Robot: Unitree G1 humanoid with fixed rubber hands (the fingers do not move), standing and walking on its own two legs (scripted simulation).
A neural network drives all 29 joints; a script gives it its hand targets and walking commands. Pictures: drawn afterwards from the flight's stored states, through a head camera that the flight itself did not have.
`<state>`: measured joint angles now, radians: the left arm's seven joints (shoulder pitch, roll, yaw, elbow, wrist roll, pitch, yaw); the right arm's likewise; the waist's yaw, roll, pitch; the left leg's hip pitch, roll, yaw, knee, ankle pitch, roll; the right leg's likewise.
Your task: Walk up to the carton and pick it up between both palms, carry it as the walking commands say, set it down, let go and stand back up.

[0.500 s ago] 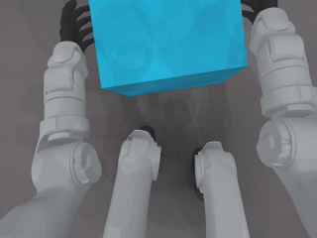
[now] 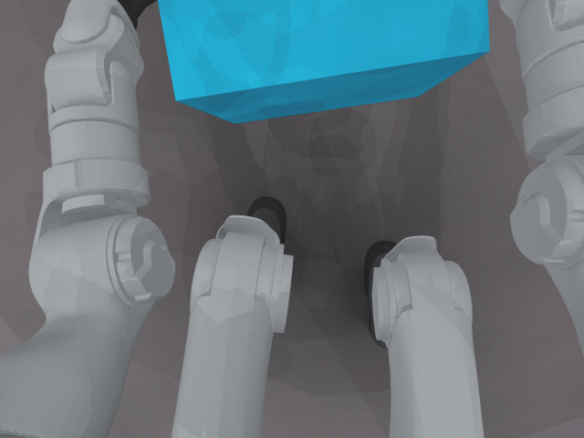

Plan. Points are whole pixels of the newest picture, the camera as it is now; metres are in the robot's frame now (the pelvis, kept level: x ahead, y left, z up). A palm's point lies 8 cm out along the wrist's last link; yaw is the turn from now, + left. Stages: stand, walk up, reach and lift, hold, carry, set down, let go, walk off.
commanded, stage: set down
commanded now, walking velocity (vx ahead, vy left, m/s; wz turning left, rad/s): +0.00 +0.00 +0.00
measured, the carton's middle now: out of the picture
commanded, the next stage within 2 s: none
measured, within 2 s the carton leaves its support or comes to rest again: rests again in 0.40 s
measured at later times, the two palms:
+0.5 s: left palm (112, 0) +0.51 +0.27 -0.18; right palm out of the picture +0.60 -0.09 -0.17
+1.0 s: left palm (112, 5) +0.51 +0.28 -0.18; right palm out of the picture +0.60 -0.10 -0.18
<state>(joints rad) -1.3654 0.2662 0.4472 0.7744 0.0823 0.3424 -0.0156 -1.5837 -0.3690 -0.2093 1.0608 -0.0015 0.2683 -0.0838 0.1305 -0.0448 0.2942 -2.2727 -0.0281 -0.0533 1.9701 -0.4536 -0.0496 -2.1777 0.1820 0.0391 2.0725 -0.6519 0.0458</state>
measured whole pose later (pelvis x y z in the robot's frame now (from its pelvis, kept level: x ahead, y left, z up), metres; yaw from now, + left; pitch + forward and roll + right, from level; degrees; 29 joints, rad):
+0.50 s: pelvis +0.00 +0.00 -0.02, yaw -1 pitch +39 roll +1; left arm -1.39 0.30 0.47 0.82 0.07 0.29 -0.06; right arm -1.63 -0.38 -0.16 1.09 0.05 0.24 -0.09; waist 0.14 -0.05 0.38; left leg -2.25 -0.01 -0.05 2.05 -0.48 -0.05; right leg -2.17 0.18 0.02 2.16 -0.66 0.03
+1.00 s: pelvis -0.01 -0.01 -0.02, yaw -1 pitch +35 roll +1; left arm -1.43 0.31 0.52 0.84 0.11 0.28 -0.13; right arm -1.65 -0.39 -0.20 1.10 0.02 0.24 -0.03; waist 0.15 -0.06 0.45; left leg -2.21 0.00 -0.05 2.08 -0.49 -0.06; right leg -2.14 0.17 0.01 2.19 -0.66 0.01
